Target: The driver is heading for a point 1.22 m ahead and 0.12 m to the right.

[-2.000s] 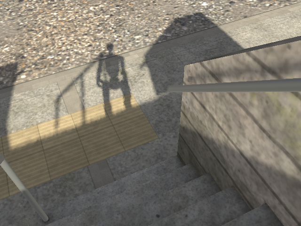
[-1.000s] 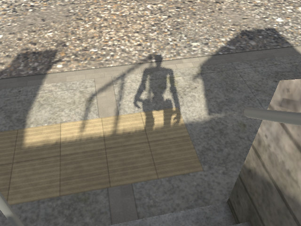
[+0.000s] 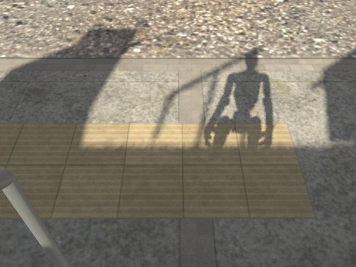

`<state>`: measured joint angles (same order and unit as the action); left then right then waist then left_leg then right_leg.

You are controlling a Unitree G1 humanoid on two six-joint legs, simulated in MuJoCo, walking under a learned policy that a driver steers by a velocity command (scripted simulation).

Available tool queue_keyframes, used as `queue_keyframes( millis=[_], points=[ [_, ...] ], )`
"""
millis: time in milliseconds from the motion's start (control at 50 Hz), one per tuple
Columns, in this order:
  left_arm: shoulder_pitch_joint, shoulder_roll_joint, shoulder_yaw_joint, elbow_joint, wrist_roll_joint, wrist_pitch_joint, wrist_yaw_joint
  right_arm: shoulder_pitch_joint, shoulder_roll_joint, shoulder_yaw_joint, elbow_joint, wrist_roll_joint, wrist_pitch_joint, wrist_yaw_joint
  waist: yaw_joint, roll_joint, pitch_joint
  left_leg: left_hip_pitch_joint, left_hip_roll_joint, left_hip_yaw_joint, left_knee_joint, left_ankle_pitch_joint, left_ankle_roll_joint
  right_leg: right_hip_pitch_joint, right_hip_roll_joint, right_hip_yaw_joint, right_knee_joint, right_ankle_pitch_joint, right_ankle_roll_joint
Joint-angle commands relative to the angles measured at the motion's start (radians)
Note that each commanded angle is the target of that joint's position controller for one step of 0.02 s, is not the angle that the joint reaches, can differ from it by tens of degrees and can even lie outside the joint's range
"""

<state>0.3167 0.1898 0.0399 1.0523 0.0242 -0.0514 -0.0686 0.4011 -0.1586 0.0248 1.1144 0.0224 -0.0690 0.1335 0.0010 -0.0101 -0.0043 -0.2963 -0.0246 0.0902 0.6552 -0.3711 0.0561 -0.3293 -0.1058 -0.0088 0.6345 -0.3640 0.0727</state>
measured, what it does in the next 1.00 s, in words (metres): shifts its weight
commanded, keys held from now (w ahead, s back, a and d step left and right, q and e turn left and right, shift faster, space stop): no key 1.00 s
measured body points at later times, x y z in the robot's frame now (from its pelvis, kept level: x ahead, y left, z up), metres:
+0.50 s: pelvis +0.03 -0.04 +0.01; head +0.04 -0.04 +0.46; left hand +0.06 +0.21 -0.14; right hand +0.05 -0.27 -0.15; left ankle -0.01 +0.08 -0.72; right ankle +0.01 -0.17 -0.72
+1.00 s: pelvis +0.03 -0.04 +0.01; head +0.05 -0.04 +0.46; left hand +0.04 +0.20 -0.15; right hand +0.03 -0.28 -0.15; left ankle -0.01 +0.08 -0.72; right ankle +0.01 -0.17 -0.72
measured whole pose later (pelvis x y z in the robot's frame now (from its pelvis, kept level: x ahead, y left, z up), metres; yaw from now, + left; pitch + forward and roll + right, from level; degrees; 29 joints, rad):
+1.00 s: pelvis +0.03 -0.04 +0.01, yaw -1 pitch -1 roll +0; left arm 0.25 0.21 0.09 1.15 0.01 -0.05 -0.09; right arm 0.26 -0.19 -0.05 1.17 -0.02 -0.06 0.08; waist 0.01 0.01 0.05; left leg -0.18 0.06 0.06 0.57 -0.37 -0.02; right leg -0.23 -0.02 -0.05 0.57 -0.32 0.00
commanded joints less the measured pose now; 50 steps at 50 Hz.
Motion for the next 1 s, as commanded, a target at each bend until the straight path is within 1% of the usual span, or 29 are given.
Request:
queue_keyframes(
  millis=[20,40,60,80,100,120,140,180,240,260,280,300,320,340,360,380,420,520,540,560,640,660,720,740,800,820,900,1000],
  points=[
    [0.036,0.062,0.015,-0.015,-0.015,-0.019,0.004,0.043,-0.085,-0.044,-0.044,-0.022,-0.007,-0.015,-0.02,0.009,0.134,-0.062,0.087,-0.085,-0.272,-0.123,0.013,-0.021,0.027,-0.031,-0.155,0.014,-0.023],
    [0.026,0.051,0.013,-0.018,-0.033,-0.014,0.001,0.043,-0.056,-0.038,-0.034,-0.012,-0.016,-0.013,-0.019,0.035,0.117,-0.012,0.062,-0.063,-0.265,-0.065,0.002,-0.026,0.025,-0.033,-0.167,0.068,-0.029],
    [0.041,0.091,0.026,-0.016,-0.036,-0.011,-0.005,0.024,-0.046,-0.038,-0.031,0.0,-0.014,-0.016,-0.009,0.021,0.106,0.005,0.051,-0.046,-0.254,-0.007,-0.003,-0.007,0.042,-0.053,-0.169,0.101,-0.04],
    [0.038,0.107,0.036,-0.013,-0.032,-0.011,-0.014,0.039,-0.055,-0.04,-0.02,-0.011,-0.011,-0.02,-0.018,-0.003,0.1,0.051,0.037,-0.032,-0.245,0.083,-0.004,-0.023,0.057,-0.065,-0.163,0.13,-0.042],
    [0.047,0.099,0.037,-0.013,-0.031,-0.012,-0.019,0.033,-0.072,-0.045,-0.02,-0.016,-0.009,-0.022,-0.01,0.002,0.074,0.09,0.035,-0.024,-0.231,0.162,-0.006,-0.02,0.056,-0.068,-0.16,0.166,-0.045],
    [0.048,0.094,0.039,-0.011,-0.031,-0.013,-0.018,0.024,-0.09,-0.051,-0.024,-0.019,-0.008,-0.024,-0.009,-0.002,0.056,0.121,0.036,-0.021,-0.225,0.226,-0.005,-0.019,0.056,-0.07,-0.152,0.196,-0.048],
    [0.05,0.084,0.039,-0.008,-0.032,-0.013,-0.017,0.014,-0.095,-0.052,-0.026,-0.022,-0.008,-0.026,-0.003,-0.005,0.049,0.131,0.04,-0.017,-0.22,0.27,-0.009,-0.014,0.054,-0.068,-0.149,0.221,-0.051],
    [0.061,0.085,0.044,-0.002,-0.037,-0.01,-0.013,0.008,-0.101,-0.055,-0.029,-0.02,-0.007,-0.031,0.002,-0.01,0.04,0.141,0.041,-0.011,-0.215,0.312,-0.015,0.0,0.051,-0.064,-0.14,0.259,-0.055],
    [0.071,0.084,0.048,0.007,-0.036,-0.005,-0.01,-0.007,-0.101,-0.057,-0.033,-0.021,-0.006,-0.034,0.008,-0.014,0.041,0.135,0.042,-0.006,-0.217,0.331,-0.019,0.018,0.05,-0.062,-0.136,0.28,-0.056],
    [0.068,0.087,0.05,0.006,-0.035,-0.005,-0.01,-0.012,-0.106,-0.06,-0.035,-0.023,-0.005,-0.036,0.009,-0.015,0.04,0.132,0.042,-0.006,-0.216,0.332,-0.021,0.025,0.051,-0.061,-0.136,0.284,-0.057],
    [0.068,0.087,0.05,0.011,-0.039,-0.003,-0.009,-0.044,-0.12,-0.065,-0.045,-0.029,-0.005,-0.038,0.01,-0.004,0.042,0.133,0.035,-0.001,-0.213,0.332,-0.021,0.024,0.052,-0.063,-0.137,0.289,-0.058],
    [0.059,0.087,0.05,0.019,-0.033,-0.004,-0.009,-0.066,-0.125,-0.071,-0.056,-0.031,-0.006,-0.04,0.01,-0.012,0.039,0.129,0.03,-0.001,-0.208,0.35,-0.018,0.025,0.056,-0.067,-0.134,0.3,-0.06],
    [0.041,0.094,0.052,0.023,-0.027,-0.008,-0.009,-0.066,-0.138,-0.079,-0.053,-0.037,-0.01,-0.047,0.005,-0.016,0.026,0.131,0.028,-0.001,-0.205,0.367,-0.016,0.03,0.059,-0.067,-0.127,0.312,-0.061],
    [0.024,0.099,0.055,0.018,-0.026,-0.012,-0.01,-0.075,-0.125,-0.079,-0.047,-0.042,-0.012,-0.051,0.006,-0.02,0.023,0.122,0.025,-0.002,-0.197,0.372,-0.018,0.036,0.064,-0.068,-0.123,0.327,-0.065],
    [0.026,0.111,0.059,0.027,-0.028,-0.013,-0.008,-0.069,-0.121,-0.081,-0.041,-0.038,-0.011,-0.05,0.005,-0.018,0.017,0.124,0.025,0.0,-0.196,0.366,-0.018,0.044,0.064,-0.07,-0.122,0.33,-0.064],
    [0.002,0.115,0.06,0.022,-0.024,-0.014,-0.007,-0.065,-0.11,-0.079,-0.032,-0.037,-0.009,-0.05,0.003,-0.022,0.017,0.117,0.024,0.003,-0.19,0.373,-0.021,0.049,0.071,-0.072,-0.121,0.351,-0.062],
    [-0.005,0.11,0.061,0.031,-0.024,-0.014,-0.007,-0.056,-0.116,-0.084,-0.017,-0.033,-0.008,-0.05,0.004,-0.017,0.019,0.101,0.024,0.006,-0.184,0.353,-0.026,0.063,0.074,-0.07,-0.118,0.351,-0.066],
    [-0.027,0.117,0.068,0.045,-0.027,-0.013,-0.007,-0.069,-0.11,-0.085,-0.001,-0.037,-0.008,-0.049,0.011,-0.006,0.025,0.058,0.029,0.01,-0.177,0.295,-0.04,0.1,0.081,-0.063,-0.124,0.35,-0.077],
    [-0.034,0.119,0.069,0.047,-0.027,-0.014,-0.007,-0.069,-0.111,-0.086,0.002,-0.037,-0.008,-0.049,0.01,-0.004,0.025,0.052,0.03,0.011,-0.176,0.286,-0.042,0.107,0.082,-0.062,-0.125,0.35,-0.079],
    [-0.036,0.128,0.073,0.049,-0.028,-0.014,-0.006,-0.086,-0.114,-0.086,0.004,-0.036,-0.006,-0.047,0.015,-0.002,0.022,0.046,0.03,0.012,-0.171,0.283,-0.044,0.114,0.086,-0.065,-0.126,0.349,-0.083],
    [-0.052,0.129,0.075,0.053,-0.027,-0.015,-0.006,-0.08,-0.119,-0.088,0.02,-0.039,-0.004,-0.048,0.012,0.007,0.028,0.036,0.037,0.013,-0.166,0.259,-0.049,0.122,0.094,-0.062,-0.13,0.331,-0.09],
    [-0.05,0.125,0.072,0.055,-0.021,-0.012,-0.009,-0.083,-0.123,-0.089,0.021,-0.035,-0.004,-0.048,0.014,0.016,0.031,0.039,0.037,0.01,-0.167,0.257,-0.048,0.123,0.094,-0.061,-0.131,0.323,-0.093],
    [-0.042,0.129,0.07,0.063,-0.019,-0.009,-0.014,-0.082,-0.122,-0.09,0.026,-0.036,-0.004,-0.044,0.014,0.015,0.037,0.044,0.039,0.008,-0.167,0.258,-0.048,0.123,0.097,-0.06,-0.133,0.317,-0.1],
    [-0.044,0.122,0.068,0.067,-0.014,-0.008,-0.018,-0.073,-0.125,-0.092,0.032,-0.036,-0.005,-0.048,0.012,0.02,0.035,0.051,0.039,0.01,-0.17,0.24,-0.05,0.126,0.094,-0.054,-0.143,0.317,-0.105],
    [-0.052,0.131,0.069,0.071,-0.017,-0.007,-0.019,-0.074,-0.122,-0.093,0.036,-0.038,-0.003,-0.053,0.011,0.016,0.044,0.057,0.041,0.009,-0.172,0.233,-0.051,0.123,0.097,-0.054,-0.146,0.311,-0.108],
    [-0.032,0.136,0.068,0.078,-0.015,-0.007,-0.02,-0.08,-0.125,-0.094,0.035,-0.035,0.0,-0.053,0.012,0.013,0.056,0.051,0.043,0.012,-0.169,0.205,-0.055,0.122,0.096,-0.053,-0.152,0.295,-0.105],
    [-0.032,0.132,0.064,0.081,-0.016,-0.009,-0.021,-0.074,-0.121,-0.093,0.043,-0.038,0.002,-0.057,0.008,0.017,0.062,0.057,0.045,0.01,-0.173,0.207,-0.055,0.119,0.099,-0.052,-0.153,0.287,-0.107],
    [-0.017,0.132,0.06,0.086,-0.017,-0.009,-0.02,-0.071,-0.126,-0.092,0.048,-0.038,0.001,-0.058,0.008,0.021,0.061,0.071,0.048,0.007,-0.174,0.233,-0.054,0.115,0.102,-0.056,-0.148,0.284,-0.105]
  ],
)
Velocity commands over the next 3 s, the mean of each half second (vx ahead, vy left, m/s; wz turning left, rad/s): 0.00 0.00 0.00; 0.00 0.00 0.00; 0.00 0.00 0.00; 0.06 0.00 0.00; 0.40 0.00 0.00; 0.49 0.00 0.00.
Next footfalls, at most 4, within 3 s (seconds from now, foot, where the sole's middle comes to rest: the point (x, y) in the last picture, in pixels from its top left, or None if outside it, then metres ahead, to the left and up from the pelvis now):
2.16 right None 0.15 -0.17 -0.76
2.50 left None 0.30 0.00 -0.96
2.82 right None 0.53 -0.20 -1.17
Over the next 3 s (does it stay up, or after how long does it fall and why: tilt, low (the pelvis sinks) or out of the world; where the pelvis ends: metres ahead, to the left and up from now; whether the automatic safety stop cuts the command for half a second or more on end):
stays up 0.55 -0.13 -0.44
